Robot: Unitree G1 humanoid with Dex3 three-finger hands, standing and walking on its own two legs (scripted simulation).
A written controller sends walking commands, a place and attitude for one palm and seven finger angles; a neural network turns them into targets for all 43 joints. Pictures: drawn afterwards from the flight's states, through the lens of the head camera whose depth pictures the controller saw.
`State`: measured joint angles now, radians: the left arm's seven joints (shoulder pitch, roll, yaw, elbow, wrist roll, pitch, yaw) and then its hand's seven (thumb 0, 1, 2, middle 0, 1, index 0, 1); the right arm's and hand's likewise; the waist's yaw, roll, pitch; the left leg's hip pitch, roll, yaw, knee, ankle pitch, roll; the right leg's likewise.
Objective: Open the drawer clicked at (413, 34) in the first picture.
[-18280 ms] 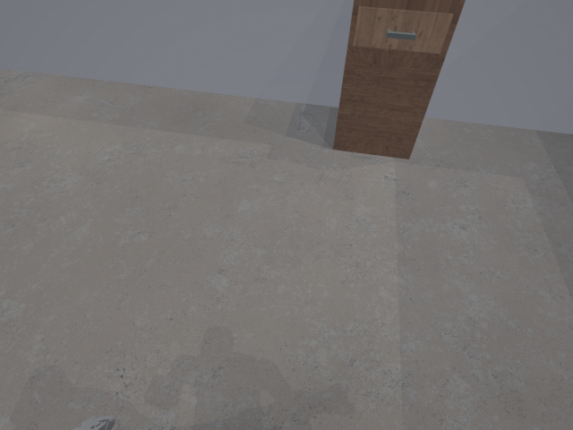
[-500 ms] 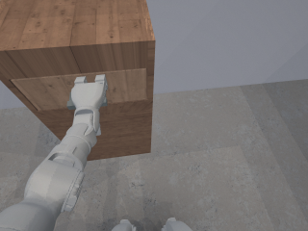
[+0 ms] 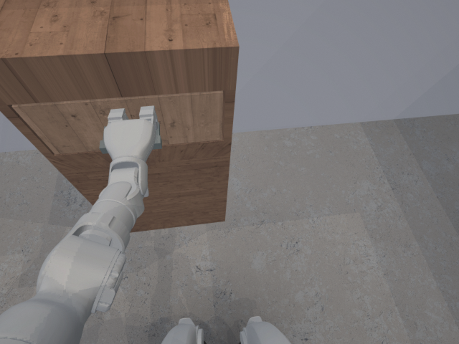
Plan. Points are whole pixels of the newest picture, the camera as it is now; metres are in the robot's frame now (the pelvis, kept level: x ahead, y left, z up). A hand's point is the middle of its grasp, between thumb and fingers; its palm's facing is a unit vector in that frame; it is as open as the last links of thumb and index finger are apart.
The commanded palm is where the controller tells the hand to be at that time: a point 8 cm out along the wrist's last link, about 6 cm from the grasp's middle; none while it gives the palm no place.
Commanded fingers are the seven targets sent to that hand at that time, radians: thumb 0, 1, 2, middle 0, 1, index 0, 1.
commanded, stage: lower the fingers behind the handle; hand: left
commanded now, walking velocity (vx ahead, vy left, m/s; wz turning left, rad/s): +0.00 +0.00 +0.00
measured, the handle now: (132, 136) +0.53 +0.17 -0.02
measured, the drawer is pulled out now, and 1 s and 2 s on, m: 0.00 0.00 0.00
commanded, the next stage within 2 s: lift the fingers back up to retry in 0.76 s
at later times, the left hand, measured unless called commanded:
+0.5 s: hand (139, 153) +0.49 +0.15 -0.02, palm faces +0.03 +0.00 -1.00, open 13.8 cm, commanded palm +0.46 +0.14 +0.00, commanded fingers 0.00 -0.50 0.30 -0.30 -1.20 -0.30 -1.20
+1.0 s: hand (139, 151) +0.49 +0.15 -0.02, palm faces +0.00 +0.00 -1.00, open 13.6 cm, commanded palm +0.47 +0.14 +0.02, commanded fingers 0.00 -0.50 0.30 -0.30 -1.20 -0.30 -1.20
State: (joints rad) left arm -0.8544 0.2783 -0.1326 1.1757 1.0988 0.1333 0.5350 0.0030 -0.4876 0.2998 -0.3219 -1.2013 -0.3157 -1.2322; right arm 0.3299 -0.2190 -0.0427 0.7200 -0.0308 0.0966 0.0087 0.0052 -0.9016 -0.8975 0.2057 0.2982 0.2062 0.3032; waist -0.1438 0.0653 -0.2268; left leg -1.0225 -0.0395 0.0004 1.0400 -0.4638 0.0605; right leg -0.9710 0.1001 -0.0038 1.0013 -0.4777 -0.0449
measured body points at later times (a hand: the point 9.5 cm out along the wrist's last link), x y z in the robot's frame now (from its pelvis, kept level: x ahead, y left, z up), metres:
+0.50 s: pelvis -0.03 +0.01 -0.02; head +0.09 +0.02 +0.41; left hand +0.48 +0.14 +0.04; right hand -0.02 -0.26 -0.15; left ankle +0.00 +0.08 -0.66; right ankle -0.01 -0.10 -0.66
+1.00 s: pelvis -0.04 +0.01 -0.03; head +0.09 +0.02 +0.40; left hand +0.48 +0.14 +0.04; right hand -0.04 -0.25 -0.15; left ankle +0.00 +0.08 -0.66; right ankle -0.01 -0.10 -0.66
